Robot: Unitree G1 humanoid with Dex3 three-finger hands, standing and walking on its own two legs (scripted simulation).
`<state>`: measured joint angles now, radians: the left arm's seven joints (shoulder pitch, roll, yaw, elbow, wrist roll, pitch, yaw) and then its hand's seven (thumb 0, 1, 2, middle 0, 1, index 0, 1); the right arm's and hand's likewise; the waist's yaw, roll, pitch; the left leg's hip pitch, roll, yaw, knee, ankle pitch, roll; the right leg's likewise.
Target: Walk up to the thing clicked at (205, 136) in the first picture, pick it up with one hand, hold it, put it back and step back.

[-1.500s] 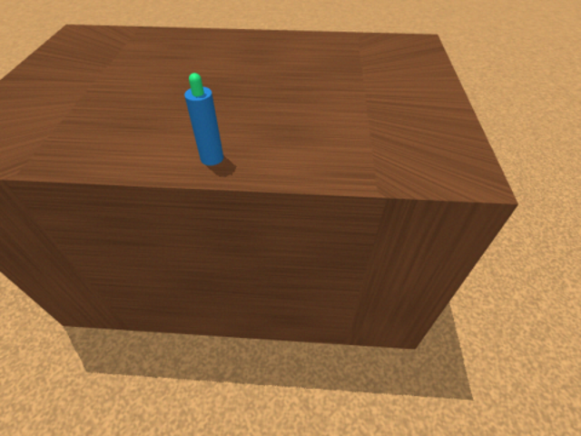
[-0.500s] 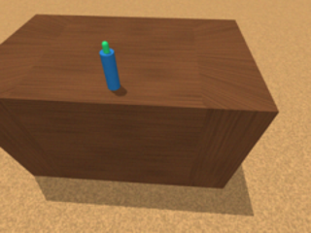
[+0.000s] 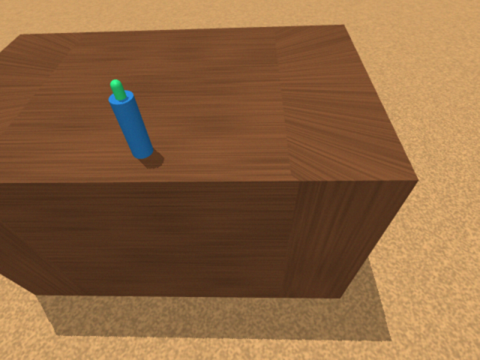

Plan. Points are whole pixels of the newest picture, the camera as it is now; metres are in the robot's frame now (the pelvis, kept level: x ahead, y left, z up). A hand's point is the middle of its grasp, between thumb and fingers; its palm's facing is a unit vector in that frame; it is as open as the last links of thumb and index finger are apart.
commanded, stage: walk up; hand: left
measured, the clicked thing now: (130, 120) +0.58 +0.25 +0.07
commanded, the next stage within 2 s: stand in 1.80 s
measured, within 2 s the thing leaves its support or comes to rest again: neither
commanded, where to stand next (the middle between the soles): +0.18 +0.05 m, yaw -1 degrees
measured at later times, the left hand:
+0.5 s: hand (95, 355) +0.17 +0.30 -0.16, palm faces -0.07 -0.92 -0.38, open 7.3 cm
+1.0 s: hand (112, 307) +0.26 +0.29 -0.15, palm faces -0.05 -0.94 -0.35, open 7.4 cm
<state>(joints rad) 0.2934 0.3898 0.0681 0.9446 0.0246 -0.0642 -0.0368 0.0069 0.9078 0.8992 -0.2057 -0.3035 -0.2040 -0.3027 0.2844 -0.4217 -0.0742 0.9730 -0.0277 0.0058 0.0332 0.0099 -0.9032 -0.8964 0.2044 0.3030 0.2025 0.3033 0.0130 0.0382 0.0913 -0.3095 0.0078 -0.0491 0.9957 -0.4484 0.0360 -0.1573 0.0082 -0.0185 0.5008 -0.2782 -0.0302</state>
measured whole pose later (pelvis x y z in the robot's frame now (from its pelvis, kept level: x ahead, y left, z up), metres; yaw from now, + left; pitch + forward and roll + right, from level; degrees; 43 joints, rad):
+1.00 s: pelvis +0.13 +0.04 -0.01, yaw -2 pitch -3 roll +0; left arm 0.09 0.37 0.01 1.00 0.00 -0.01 0.00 0.01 0.91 0.90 -0.21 -0.30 -0.20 -0.30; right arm 0.15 -0.35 0.00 1.03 0.00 -0.01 0.01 0.01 -0.90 -0.90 0.21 0.30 0.20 0.30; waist 0.00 -0.01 0.08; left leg -0.23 0.02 -0.01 0.57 -0.29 -0.01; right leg -0.23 -0.04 -0.02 0.56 -0.28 0.02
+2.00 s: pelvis +0.14 +0.03 +0.01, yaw +0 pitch -2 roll +0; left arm 0.08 0.35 0.01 1.14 0.01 -0.01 -0.01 0.01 0.91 0.90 -0.21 -0.30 -0.20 -0.30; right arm 0.09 -0.35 0.00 1.12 -0.01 -0.01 0.00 0.01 -0.90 -0.90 0.21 0.30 0.20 0.30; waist 0.00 0.00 0.05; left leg -0.12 0.01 -0.04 0.33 -0.17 -0.02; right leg -0.11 -0.04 -0.05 0.33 -0.18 0.02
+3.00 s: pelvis +0.15 +0.02 +0.01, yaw -1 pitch -2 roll +0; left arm 0.12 0.35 0.00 1.13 0.01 -0.01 -0.01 0.01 0.91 0.90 -0.21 -0.30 -0.20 -0.30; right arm 0.12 -0.35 0.01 1.13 -0.01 -0.01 0.00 0.01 -0.90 -0.90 0.21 0.30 0.20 0.30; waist 0.00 0.01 0.05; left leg -0.10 0.03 -0.03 0.31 -0.18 -0.04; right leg -0.10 -0.02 -0.04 0.32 -0.18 0.01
